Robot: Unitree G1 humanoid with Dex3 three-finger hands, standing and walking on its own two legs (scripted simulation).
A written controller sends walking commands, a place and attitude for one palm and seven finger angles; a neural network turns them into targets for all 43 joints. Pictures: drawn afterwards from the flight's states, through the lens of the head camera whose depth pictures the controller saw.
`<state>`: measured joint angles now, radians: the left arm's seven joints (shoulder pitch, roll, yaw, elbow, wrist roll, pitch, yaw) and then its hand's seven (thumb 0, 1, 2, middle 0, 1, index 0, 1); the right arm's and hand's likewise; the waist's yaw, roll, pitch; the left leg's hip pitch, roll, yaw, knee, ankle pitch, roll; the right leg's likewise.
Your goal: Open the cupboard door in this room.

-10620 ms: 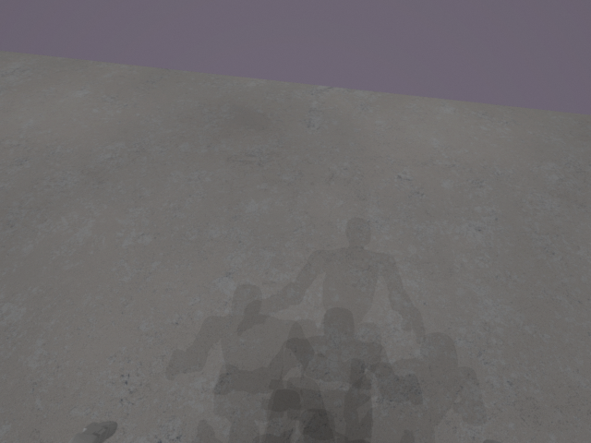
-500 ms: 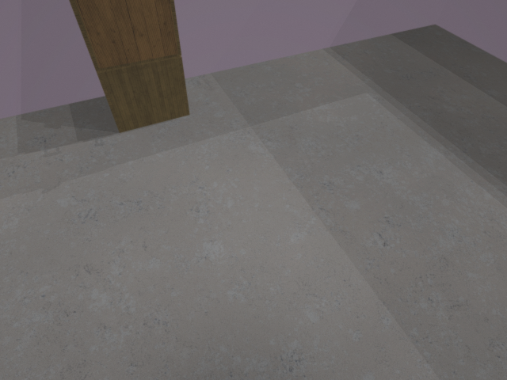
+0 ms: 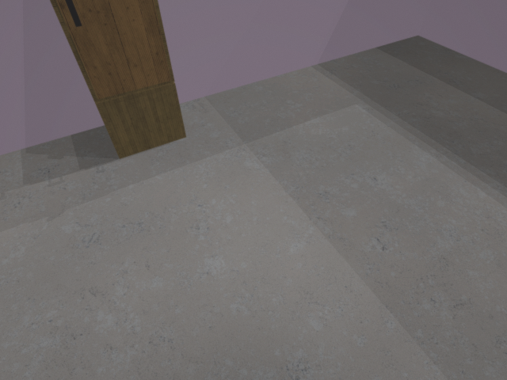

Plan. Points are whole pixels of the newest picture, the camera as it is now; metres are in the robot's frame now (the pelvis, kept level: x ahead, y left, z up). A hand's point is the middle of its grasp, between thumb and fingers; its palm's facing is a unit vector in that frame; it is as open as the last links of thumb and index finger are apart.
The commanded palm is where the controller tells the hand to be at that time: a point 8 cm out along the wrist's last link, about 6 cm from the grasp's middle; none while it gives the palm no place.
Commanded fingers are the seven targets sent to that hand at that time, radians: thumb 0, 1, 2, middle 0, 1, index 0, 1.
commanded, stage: turn or walk to find it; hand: left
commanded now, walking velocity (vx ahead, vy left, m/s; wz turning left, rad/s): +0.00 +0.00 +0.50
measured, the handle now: (70, 6) +1.40 +0.82 +0.07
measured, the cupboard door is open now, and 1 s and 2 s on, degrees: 0 0 0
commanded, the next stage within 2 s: stand and wait in 0.30 s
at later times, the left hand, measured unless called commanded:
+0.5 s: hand out of the picture +0.06 +0.20 -0.16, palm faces +0.18 -0.95 -0.25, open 7.4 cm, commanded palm none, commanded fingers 0.00 0.90 0.90 -0.20 -0.30 -0.20 -0.30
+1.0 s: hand out of the picture -0.12 +0.15 -0.18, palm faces +0.35 -0.91 -0.24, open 7.4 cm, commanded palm none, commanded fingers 0.00 0.90 0.90 -0.20 -0.30 -0.20 -0.30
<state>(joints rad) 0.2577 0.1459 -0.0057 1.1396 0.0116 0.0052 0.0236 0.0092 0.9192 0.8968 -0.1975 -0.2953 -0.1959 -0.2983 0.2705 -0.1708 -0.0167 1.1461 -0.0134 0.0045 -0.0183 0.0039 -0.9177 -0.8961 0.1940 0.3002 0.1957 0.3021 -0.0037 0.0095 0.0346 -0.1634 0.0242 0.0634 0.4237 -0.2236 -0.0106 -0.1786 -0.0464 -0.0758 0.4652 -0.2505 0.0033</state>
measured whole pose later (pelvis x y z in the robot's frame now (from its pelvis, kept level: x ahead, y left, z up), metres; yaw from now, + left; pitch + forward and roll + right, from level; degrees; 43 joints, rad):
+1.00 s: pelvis -0.03 -0.02 -0.01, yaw +18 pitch -1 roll +1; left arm 0.30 0.21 0.02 1.09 0.02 0.02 0.03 0.00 0.91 0.90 -0.20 -0.30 -0.20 -0.30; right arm 0.11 -0.21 -0.03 1.05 -0.01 0.02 -0.01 0.01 -0.91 -0.90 0.19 0.30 0.19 0.30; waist 0.05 -0.03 0.10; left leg -0.19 0.00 0.05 0.51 -0.28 0.00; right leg -0.23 -0.07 -0.15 0.60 -0.35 -0.01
